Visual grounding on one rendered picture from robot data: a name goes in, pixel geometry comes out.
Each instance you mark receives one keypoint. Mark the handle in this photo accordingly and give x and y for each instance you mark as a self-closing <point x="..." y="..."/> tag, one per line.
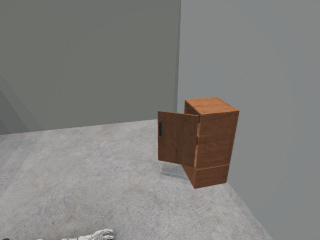
<point x="160" y="128"/>

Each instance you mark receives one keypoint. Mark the cupboard door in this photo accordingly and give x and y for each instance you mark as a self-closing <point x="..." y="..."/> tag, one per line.
<point x="177" y="143"/>

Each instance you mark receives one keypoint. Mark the robot left hand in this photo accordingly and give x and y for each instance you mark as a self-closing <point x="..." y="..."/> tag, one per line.
<point x="99" y="234"/>

